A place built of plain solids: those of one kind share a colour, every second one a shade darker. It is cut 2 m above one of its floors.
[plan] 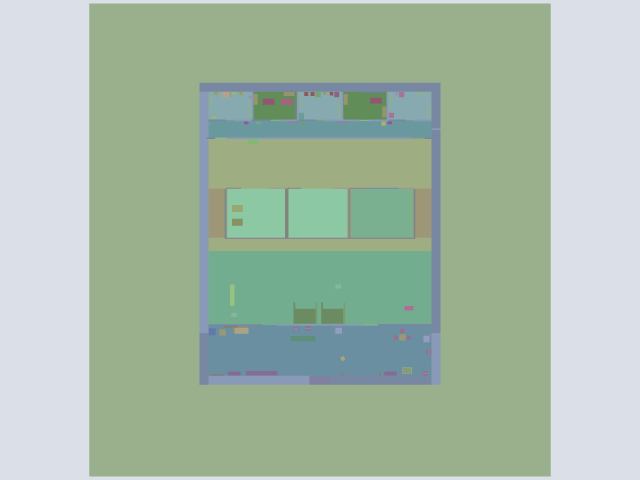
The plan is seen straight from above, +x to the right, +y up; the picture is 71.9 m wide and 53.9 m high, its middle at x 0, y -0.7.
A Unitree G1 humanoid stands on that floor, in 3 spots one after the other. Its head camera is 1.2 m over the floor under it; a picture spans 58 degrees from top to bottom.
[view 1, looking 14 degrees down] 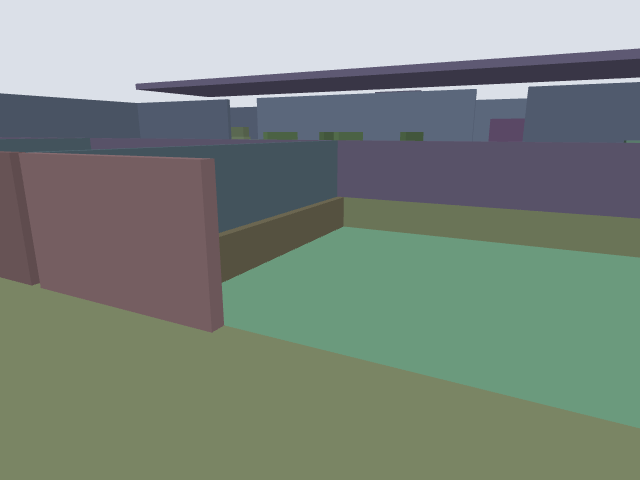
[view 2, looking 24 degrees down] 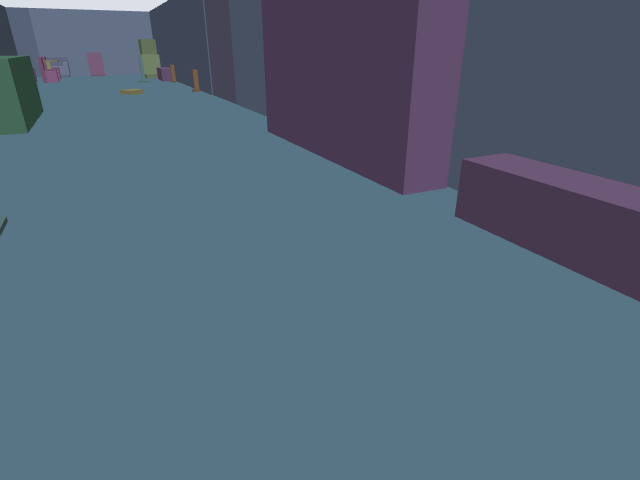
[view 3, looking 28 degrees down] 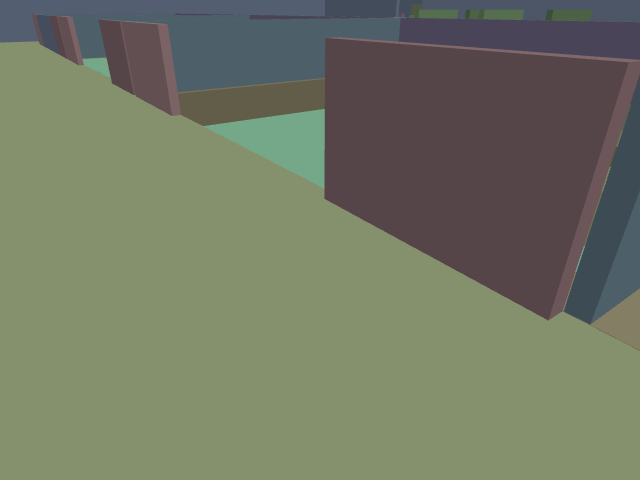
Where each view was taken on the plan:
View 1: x -7.23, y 7.04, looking -63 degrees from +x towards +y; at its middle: floor_plot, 7.31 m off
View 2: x -11.30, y -13.14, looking -26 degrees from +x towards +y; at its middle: floor_lobby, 2.95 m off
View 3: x -11.22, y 6.84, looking -35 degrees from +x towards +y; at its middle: floor_walkway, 2.56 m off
